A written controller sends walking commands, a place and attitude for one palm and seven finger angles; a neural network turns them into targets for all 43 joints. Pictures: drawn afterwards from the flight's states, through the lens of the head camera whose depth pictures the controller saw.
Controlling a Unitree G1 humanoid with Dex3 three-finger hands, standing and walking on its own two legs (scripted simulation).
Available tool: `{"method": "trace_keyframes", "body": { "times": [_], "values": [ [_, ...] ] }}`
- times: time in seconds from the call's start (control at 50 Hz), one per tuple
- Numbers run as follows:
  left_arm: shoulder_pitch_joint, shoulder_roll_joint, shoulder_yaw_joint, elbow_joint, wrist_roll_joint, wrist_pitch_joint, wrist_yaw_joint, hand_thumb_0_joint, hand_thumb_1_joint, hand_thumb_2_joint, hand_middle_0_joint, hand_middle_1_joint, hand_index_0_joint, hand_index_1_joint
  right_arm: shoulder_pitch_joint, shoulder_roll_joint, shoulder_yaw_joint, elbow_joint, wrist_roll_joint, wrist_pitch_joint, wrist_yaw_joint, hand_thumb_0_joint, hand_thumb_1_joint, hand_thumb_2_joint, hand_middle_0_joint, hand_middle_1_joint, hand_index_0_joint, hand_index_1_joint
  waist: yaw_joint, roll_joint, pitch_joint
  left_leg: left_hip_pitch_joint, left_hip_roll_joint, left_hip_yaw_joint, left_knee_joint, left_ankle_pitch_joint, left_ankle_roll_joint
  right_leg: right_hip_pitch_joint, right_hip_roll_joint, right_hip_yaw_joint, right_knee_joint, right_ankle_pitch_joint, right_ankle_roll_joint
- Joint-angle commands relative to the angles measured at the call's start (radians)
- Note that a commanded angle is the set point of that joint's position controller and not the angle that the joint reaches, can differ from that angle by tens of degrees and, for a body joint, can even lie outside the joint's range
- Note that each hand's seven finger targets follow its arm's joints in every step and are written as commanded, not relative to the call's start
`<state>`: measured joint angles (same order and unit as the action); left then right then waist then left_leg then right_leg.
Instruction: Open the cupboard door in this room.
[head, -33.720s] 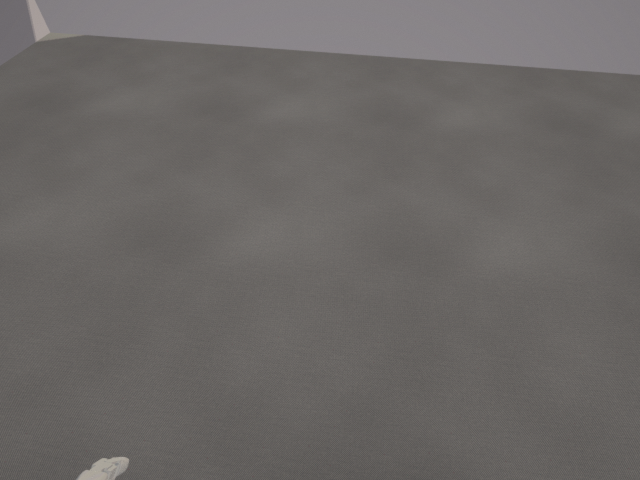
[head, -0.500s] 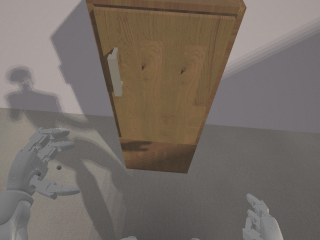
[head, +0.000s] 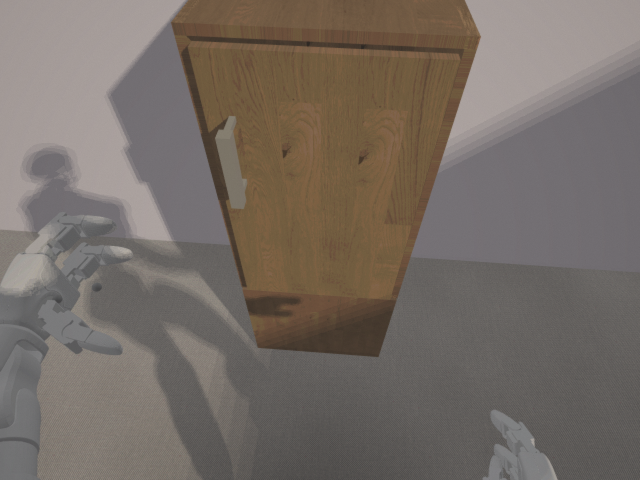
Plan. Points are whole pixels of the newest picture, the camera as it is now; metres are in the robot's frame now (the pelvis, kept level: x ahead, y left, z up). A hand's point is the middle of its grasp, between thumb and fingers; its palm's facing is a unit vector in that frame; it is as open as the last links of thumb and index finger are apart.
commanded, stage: raise the hand with hooked fingers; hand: left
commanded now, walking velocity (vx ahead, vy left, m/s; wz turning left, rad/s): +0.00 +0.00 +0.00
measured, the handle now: (235, 164) +0.55 +0.18 +0.07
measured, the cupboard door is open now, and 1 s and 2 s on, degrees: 0 0 0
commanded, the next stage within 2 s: move the hooked fingers beside the handle in 0.42 s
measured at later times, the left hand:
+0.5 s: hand (106, 299) +0.28 +0.26 +0.10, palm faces +0.03 -1.00 -0.02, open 14.0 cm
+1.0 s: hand (146, 253) +0.35 +0.24 +0.09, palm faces +0.00 -1.00 -0.01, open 14.0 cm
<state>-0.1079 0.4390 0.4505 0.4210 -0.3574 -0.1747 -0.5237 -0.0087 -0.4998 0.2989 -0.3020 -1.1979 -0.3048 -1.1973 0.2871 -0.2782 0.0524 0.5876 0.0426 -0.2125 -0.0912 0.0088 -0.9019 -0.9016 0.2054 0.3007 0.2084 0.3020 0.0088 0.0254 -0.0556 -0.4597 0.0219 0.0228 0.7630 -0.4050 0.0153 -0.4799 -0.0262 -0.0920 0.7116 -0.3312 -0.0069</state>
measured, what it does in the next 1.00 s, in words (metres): stands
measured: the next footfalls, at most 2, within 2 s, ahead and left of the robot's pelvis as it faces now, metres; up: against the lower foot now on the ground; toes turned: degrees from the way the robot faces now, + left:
none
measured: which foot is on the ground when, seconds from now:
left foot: down 0.00-1.00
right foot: down 0.00-1.00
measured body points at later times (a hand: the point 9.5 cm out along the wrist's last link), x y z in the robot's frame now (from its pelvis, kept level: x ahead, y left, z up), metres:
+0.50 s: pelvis -0.01 -0.01 +0.00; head +0.01 -0.01 +0.45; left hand +0.28 +0.32 +0.10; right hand +0.15 -0.25 -0.08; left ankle -0.01 +0.11 -0.71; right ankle +0.02 -0.12 -0.71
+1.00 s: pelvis -0.01 -0.01 +0.00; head +0.04 -0.02 +0.45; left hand +0.34 +0.30 +0.10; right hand +0.11 -0.27 -0.10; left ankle -0.01 +0.11 -0.71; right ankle +0.02 -0.12 -0.71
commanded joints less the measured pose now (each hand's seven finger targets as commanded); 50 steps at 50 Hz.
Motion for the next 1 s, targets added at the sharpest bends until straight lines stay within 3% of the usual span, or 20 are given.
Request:
{"method": "trace_keyframes", "body": {
  "times": [0.0, 0.06, 0.1, 0.16, 0.22, 0.4, 0.42, 0.46, 0.56, 0.64, 0.68, 0.72, 0.78, 0.84, 0.86, 0.9, 0.96, 0.98],
  "values": [
    [-0.167, 0.236, 0.069, -0.174, -0.026, -0.048, -0.009, 0.000, -0.500, 0.300, -0.300, -1.200, -0.300, -1.200, -0.044, -0.147, -0.061, -0.159, 0.008, -0.048, -0.004, 0.000, -0.900, -0.900, 0.200, 0.300, 0.200, 0.300, 0.010, 0.036, -0.220, 0.063, -0.023, -0.036, -0.125, 0.321, -0.001, 0.151, 0.034, 0.041, -0.074, 0.257, -0.023],
    [-0.185, 0.257, 0.087, -0.202, -0.027, -0.061, 0.004, 0.000, -0.500, 0.300, -0.300, -1.200, -0.300, -1.200, -0.046, -0.148, -0.063, -0.164, 0.005, -0.044, 0.000, 0.000, -0.900, -0.900, 0.200, 0.300, 0.200, 0.300, 0.013, 0.026, -0.209, 0.058, -0.021, -0.040, -0.128, 0.317, -0.002, 0.159, 0.036, 0.042, -0.072, 0.249, -0.028],
    [-0.194, 0.274, 0.103, -0.233, -0.018, -0.078, 0.017, 0.000, -0.500, 0.300, -0.300, -1.200, -0.300, -1.200, -0.044, -0.143, -0.064, -0.166, 0.003, -0.044, 0.000, 0.000, -0.900, -0.900, 0.200, 0.300, 0.200, 0.300, 0.015, 0.067, -0.244, 0.077, -0.023, -0.036, -0.131, 0.323, -0.002, 0.166, 0.035, 0.045, -0.071, 0.253, -0.026],
    [-0.201, 0.276, 0.108, -0.232, -0.020, -0.094, 0.031, 0.000, -0.500, 0.300, -0.300, -1.200, -0.300, -1.200, -0.041, -0.144, -0.062, -0.161, -0.001, -0.043, -0.001, 0.000, -0.900, -0.900, 0.200, 0.300, 0.200, 0.300, 0.010, 0.050, -0.224, 0.071, -0.022, -0.035, -0.129, 0.313, 0.001, 0.164, 0.037, 0.049, -0.075, 0.249, -0.026],
    [-0.211, 0.249, 0.083, -0.221, -0.014, -0.099, 0.028, 0.000, -0.500, 0.300, -0.300, -1.200, -0.300, -1.200, -0.045, -0.139, -0.062, -0.154, 0.004, -0.044, -0.007, 0.000, -0.900, -0.900, 0.200, 0.300, 0.200, 0.300, 0.001, 0.084, -0.214, 0.078, -0.023, -0.032, -0.139, 0.281, 0.000, 0.147, 0.034, 0.049, -0.084, 0.220, -0.024],
    [-0.226, 0.243, 0.073, -0.169, -0.022, -0.088, 0.004, 0.000, -0.500, 0.300, -0.300, -1.200, -0.300, -1.200, -0.061, -0.139, -0.055, -0.156, 0.008, -0.046, -0.020, 0.000, -0.900, -0.900, 0.200, 0.300, 0.200, 0.300, -0.001, 0.028, -0.187, 0.047, -0.026, -0.034, -0.142, 0.207, 0.005, 0.144, 0.031, 0.061, -0.103, 0.151, -0.020],
    [-0.225, 0.244, 0.069, -0.179, -0.018, -0.091, 0.005, 0.000, -0.500, 0.300, -0.300, -1.200, -0.300, -1.200, -0.062, -0.139, -0.055, -0.155, 0.009, -0.048, -0.020, 0.000, -0.900, -0.900, 0.200, 0.300, 0.200, 0.300, 0.001, 0.056, -0.196, 0.051, -0.027, -0.033, -0.141, 0.209, 0.003, 0.144, 0.029, 0.062, -0.101, 0.150, -0.021],
    [-0.230, 0.256, 0.077, -0.184, -0.019, -0.093, 0.007, 0.000, -0.500, 0.300, -0.300, -1.200, -0.300, -1.200, -0.061, -0.140, -0.053, -0.155, 0.006, -0.050, -0.020, 0.000, -0.900, -0.900, 0.200, 0.300, 0.200, 0.300, 0.002, 0.047, -0.196, 0.053, -0.027, -0.034, -0.137, 0.209, 0.004, 0.152, 0.031, 0.067, -0.101, 0.149, -0.022],
    [-0.334, 0.233, 0.038, -0.172, -0.014, -0.100, 0.014, 0.000, -0.500, 0.300, -0.300, -1.200, -0.300, -1.200, -0.060, -0.140, -0.051, -0.142, 0.008, -0.054, -0.027, 0.000, -0.900, -0.900, 0.200, 0.300, 0.200, 0.300, -0.022, 0.036, -0.172, 0.052, -0.026, -0.038, -0.132, 0.186, 0.005, 0.114, 0.032, 0.069, -0.102, 0.131, -0.019],
    [-0.397, 0.250, 0.035, -0.116, 0.012, -0.104, 0.026, 0.000, -0.500, 0.300, -0.300, -1.200, -0.300, -1.200, -0.048, -0.140, -0.053, -0.124, 0.009, -0.051, -0.033, 0.000, -0.900, -0.900, 0.200, 0.300, 0.200, 0.300, -0.028, 0.060, -0.201, 0.049, -0.028, -0.037, -0.131, 0.182, 0.003, 0.111, 0.025, 0.069, -0.097, 0.126, -0.018],
    [-0.428, 0.260, 0.032, -0.060, 0.017, -0.098, 0.026, 0.000, -0.500, 0.300, -0.300, -1.200, -0.300, -1.200, -0.043, -0.144, -0.051, -0.121, 0.008, -0.043, -0.033, 0.000, -0.900, -0.900, 0.200, 0.300, 0.200, 0.300, -0.031, 0.020, -0.191, 0.026, -0.026, -0.037, -0.128, 0.162, 0.005, 0.109, 0.025, 0.074, -0.098, 0.107, -0.017],
    [-0.500, 0.253, 0.010, -0.040, 0.029, -0.103, 0.029, 0.000, -0.500, 0.300, -0.300, -1.200, -0.300, -1.200, -0.038, -0.144, -0.049, -0.114, 0.009, -0.038, -0.033, 0.000, -0.900, -0.900, 0.200, 0.300, 0.200, 0.300, -0.041, 0.050, -0.204, 0.033, -0.027, -0.038, -0.126, 0.165, 0.004, 0.097, 0.024, 0.073, -0.093, 0.112, -0.018],
    [-0.484, 0.281, 0.037, -0.018, 0.033, -0.111, 0.034, 0.000, -0.500, 0.300, -0.300, -1.200, -0.300, -1.200, -0.025, -0.146, -0.052, -0.124, 0.005, -0.030, -0.026, 0.000, -0.900, -0.900, 0.200, 0.300, 0.200, 0.300, -0.019, 0.054, -0.265, 0.037, -0.027, -0.036, -0.118, 0.223, 0.002, 0.139, 0.025, 0.073, -0.071, 0.182, -0.022],
    [-0.493, 0.294, 0.051, 0.044, 0.040, -0.111, 0.045, 0.000, -0.500, 0.300, -0.300, -1.200, -0.300, -1.200, -0.012, -0.150, -0.055, -0.119, 0.005, -0.015, -0.019, 0.000, -0.900, -0.900, 0.200, 0.300, 0.200, 0.300, -0.022, 0.026, -0.254, 0.009, -0.027, -0.032, -0.117, 0.226, 0.002, 0.139, 0.025, 0.072, -0.068, 0.197, -0.018],
    [-0.490, 0.316, 0.072, 0.047, 0.037, -0.115, 0.043, 0.000, -0.500, 0.300, -0.300, -1.200, -0.300, -1.200, -0.005, -0.154, -0.056, -0.127, 0.002, -0.011, -0.017, 0.000, -0.900, -0.900, 0.200, 0.300, 0.200, 0.300, -0.010, 0.011, -0.270, 0.007, -0.027, -0.033, -0.110, 0.251, 0.004, 0.162, 0.029, 0.074, -0.057, 0.222, -0.022],
    [-0.520, 0.294, 0.045, 0.044, 0.045, -0.118, 0.041, 0.000, -0.500, 0.300, -0.300, -1.200, -0.300, -1.200, -0.001, -0.150, -0.058, -0.129, 0.005, -0.002, -0.013, 0.000, -0.900, -0.900, 0.200, 0.300, 0.200, 0.300, -0.019, 0.049, -0.281, 0.008, -0.028, -0.022, -0.110, 0.252, 0.003, 0.153, 0.026, 0.078, -0.057, 0.237, -0.018],
    [-0.548, 0.297, 0.046, 0.087, 0.043, -0.120, 0.047, 0.000, -0.500, 0.300, -0.300, -1.200, -0.300, -1.200, 0.017, -0.156, -0.060, -0.130, 0.005, 0.014, -0.011, 0.000, -0.900, -0.900, 0.200, 0.300, 0.200, 0.300, -0.029, -0.010, -0.252, -0.015, -0.026, -0.023, -0.104, 0.246, 0.007, 0.145, 0.033, 0.080, -0.057, 0.235, -0.016],
    [-0.569, 0.322, 0.064, 0.094, 0.045, -0.125, 0.047, 0.000, -0.500, 0.300, -0.300, -1.200, -0.300, -1.200, 0.023, -0.159, -0.062, -0.124, 0.004, 0.019, -0.009, 0.000, -0.900, -0.900, 0.200, 0.300, 0.200, 0.300, -0.030, 0.002, -0.271, -0.022, -0.026, -0.019, -0.104, 0.232, 0.006, 0.149, 0.030, 0.087, -0.059, 0.226, -0.014]
  ]
}}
